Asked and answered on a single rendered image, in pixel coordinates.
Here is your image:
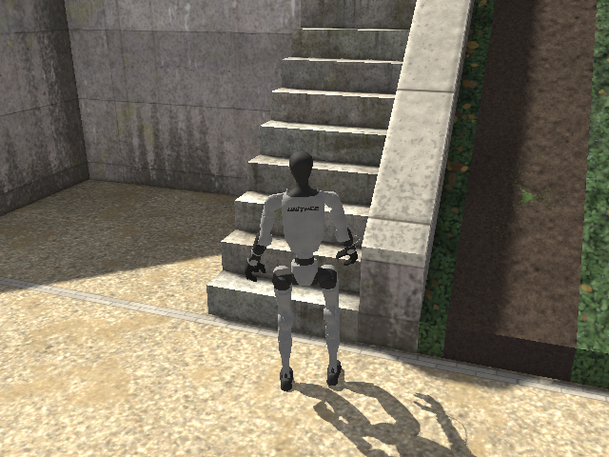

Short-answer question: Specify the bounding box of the right robot forearm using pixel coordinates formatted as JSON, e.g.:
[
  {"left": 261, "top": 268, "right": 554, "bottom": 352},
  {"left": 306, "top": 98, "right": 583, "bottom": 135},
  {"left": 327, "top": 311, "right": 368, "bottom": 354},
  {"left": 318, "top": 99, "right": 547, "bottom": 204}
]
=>
[{"left": 341, "top": 228, "right": 356, "bottom": 254}]

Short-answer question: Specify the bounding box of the left robot forearm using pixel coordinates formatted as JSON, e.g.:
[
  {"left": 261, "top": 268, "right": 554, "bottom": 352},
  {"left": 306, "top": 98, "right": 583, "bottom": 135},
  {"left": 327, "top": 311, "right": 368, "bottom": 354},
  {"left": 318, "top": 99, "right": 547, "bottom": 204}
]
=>
[{"left": 247, "top": 232, "right": 266, "bottom": 267}]

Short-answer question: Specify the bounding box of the left robot foot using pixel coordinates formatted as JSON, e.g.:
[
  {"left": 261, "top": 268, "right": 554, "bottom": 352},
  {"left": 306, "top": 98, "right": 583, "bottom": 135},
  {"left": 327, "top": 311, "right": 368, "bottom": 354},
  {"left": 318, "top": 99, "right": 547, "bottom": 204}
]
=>
[{"left": 280, "top": 367, "right": 293, "bottom": 391}]

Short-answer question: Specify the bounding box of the robot right hand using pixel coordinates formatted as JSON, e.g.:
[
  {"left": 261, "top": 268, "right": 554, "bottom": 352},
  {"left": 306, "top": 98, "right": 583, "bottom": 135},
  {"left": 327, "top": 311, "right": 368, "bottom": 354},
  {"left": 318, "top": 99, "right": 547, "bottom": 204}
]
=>
[{"left": 336, "top": 249, "right": 358, "bottom": 266}]

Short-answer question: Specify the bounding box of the robot left hand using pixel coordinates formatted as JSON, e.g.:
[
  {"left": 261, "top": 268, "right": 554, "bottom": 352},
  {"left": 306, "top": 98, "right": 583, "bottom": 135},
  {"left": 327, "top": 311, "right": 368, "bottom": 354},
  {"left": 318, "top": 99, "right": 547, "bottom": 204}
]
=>
[{"left": 244, "top": 260, "right": 265, "bottom": 282}]

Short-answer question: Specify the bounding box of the robot left thigh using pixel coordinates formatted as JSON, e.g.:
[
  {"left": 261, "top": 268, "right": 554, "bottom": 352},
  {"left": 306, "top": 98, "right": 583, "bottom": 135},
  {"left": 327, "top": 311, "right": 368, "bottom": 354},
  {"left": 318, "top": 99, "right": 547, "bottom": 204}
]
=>
[{"left": 272, "top": 266, "right": 293, "bottom": 330}]

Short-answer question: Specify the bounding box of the right robot upper arm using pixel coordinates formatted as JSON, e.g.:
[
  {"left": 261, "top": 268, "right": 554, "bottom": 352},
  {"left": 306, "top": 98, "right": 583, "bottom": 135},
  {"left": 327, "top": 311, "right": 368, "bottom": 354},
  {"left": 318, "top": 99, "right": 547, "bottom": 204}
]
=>
[{"left": 323, "top": 191, "right": 350, "bottom": 242}]

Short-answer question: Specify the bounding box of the left robot upper arm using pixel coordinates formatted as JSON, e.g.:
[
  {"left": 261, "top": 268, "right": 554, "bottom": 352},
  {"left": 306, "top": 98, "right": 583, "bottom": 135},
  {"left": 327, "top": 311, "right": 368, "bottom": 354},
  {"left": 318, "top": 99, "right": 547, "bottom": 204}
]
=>
[{"left": 257, "top": 193, "right": 283, "bottom": 247}]

